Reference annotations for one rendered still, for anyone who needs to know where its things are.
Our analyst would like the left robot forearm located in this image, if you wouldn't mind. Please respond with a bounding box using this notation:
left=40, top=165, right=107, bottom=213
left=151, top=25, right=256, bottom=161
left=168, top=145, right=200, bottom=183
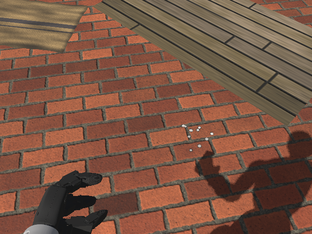
left=23, top=224, right=59, bottom=234

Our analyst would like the left robot hand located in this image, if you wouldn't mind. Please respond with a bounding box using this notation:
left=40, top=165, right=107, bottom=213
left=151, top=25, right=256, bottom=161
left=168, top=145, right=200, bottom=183
left=32, top=170, right=108, bottom=234

